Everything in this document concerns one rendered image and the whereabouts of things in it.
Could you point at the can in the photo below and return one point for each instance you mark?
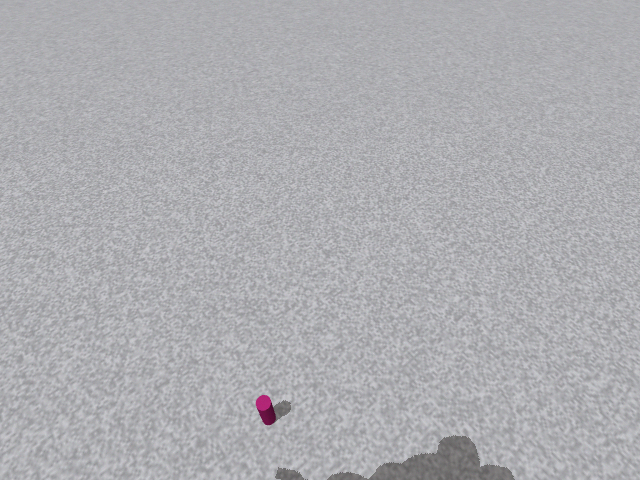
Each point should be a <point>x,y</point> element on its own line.
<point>265,409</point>

